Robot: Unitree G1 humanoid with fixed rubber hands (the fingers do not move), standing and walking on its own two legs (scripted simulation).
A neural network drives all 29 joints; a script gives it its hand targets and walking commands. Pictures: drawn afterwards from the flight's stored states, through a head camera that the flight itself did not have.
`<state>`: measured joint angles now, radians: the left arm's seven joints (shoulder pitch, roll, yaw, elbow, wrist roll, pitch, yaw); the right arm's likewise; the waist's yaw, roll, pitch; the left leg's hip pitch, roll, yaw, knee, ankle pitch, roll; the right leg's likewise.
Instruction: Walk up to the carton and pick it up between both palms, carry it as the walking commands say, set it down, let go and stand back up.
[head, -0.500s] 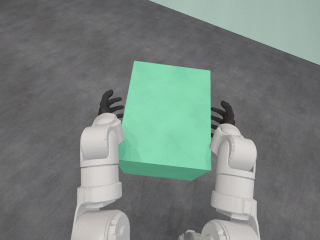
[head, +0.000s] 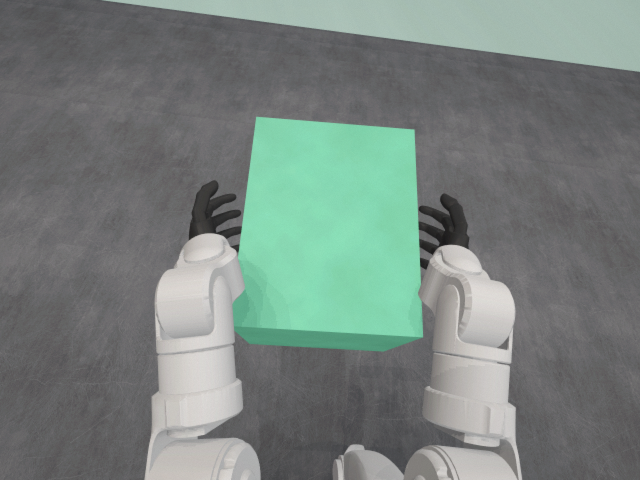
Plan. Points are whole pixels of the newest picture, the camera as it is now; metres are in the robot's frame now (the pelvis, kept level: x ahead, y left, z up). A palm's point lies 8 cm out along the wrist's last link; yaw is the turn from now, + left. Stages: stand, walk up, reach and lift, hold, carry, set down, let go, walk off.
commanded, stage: carry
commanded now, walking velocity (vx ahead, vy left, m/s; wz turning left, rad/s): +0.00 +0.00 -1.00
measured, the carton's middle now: (325, 244) +0.41 +0.02 +0.03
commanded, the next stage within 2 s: none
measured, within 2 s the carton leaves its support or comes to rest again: neither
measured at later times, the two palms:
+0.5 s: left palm (425, 252) +0.35 -0.09 +0.11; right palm out of the picture +0.22 -0.33 +0.11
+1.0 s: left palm out of the picture +0.22 -0.29 +0.11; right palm out of the picture -0.01 -0.43 +0.10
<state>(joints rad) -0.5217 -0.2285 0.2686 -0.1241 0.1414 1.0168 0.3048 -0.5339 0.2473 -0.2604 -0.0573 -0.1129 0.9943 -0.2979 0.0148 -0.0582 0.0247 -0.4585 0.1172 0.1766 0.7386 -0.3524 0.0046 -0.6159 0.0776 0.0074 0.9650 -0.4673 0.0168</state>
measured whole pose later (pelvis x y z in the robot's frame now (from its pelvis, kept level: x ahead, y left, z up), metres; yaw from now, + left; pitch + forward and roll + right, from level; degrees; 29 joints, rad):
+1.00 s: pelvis -0.08 -0.07 +0.00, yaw -57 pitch +5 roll -1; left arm -0.60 -0.24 0.27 0.03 0.16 1.05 0.31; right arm -0.54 0.20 -0.31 -0.03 -0.13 1.06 -0.29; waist 0.00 0.03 -0.02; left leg -0.57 0.22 0.09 1.14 -0.61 -0.18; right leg -0.47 0.04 -0.06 0.68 -0.29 -0.05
